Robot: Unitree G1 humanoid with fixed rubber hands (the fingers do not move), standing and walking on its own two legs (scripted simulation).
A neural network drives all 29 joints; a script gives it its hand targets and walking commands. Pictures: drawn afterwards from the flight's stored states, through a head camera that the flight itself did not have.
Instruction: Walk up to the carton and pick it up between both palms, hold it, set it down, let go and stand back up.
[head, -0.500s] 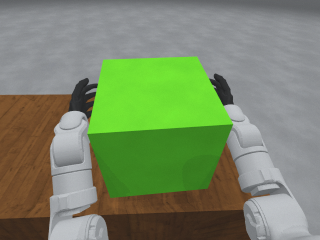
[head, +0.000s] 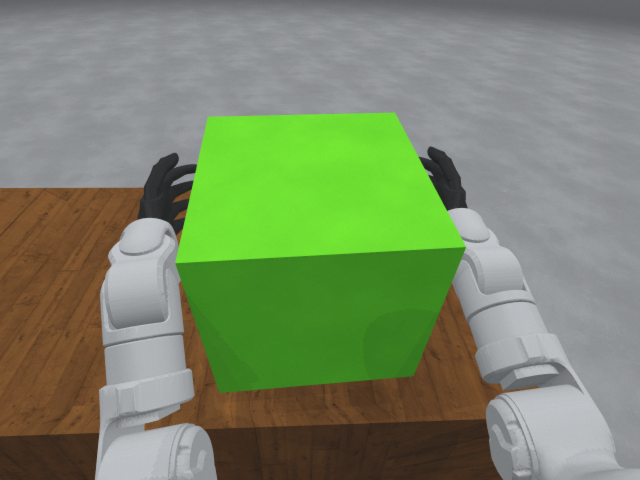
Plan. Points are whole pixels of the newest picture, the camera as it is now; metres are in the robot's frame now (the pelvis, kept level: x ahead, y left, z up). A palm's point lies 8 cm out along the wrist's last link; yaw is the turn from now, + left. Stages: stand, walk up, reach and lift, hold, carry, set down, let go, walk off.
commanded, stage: hold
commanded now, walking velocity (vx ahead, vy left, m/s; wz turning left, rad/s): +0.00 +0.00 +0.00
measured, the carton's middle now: (310, 246) +0.37 +0.00 +0.16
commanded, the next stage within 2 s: none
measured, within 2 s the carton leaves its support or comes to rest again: neither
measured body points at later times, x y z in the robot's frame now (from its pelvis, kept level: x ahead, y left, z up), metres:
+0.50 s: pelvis +0.00 +0.00 +0.00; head -0.05 +0.03 +0.45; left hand +0.36 +0.18 +0.21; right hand +0.38 -0.17 +0.21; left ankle +0.03 +0.12 -0.75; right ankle +0.01 -0.11 -0.75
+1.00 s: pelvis +0.00 +0.00 +0.00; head -0.06 +0.02 +0.45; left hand +0.36 +0.17 +0.22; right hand +0.38 -0.17 +0.21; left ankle +0.03 +0.12 -0.75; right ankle +0.01 -0.11 -0.75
